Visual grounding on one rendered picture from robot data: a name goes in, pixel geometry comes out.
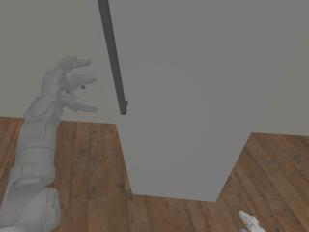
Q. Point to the robot right hand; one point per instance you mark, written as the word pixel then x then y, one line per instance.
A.
pixel 251 223

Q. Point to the fridge door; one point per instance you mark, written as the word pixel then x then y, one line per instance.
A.
pixel 197 75

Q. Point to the robot left hand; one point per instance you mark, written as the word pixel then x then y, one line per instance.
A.
pixel 55 84

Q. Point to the handle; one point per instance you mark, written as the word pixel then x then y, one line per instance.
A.
pixel 108 31

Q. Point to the left robot forearm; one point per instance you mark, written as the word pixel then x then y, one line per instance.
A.
pixel 34 160

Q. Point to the robot left upper arm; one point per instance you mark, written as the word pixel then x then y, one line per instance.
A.
pixel 31 210

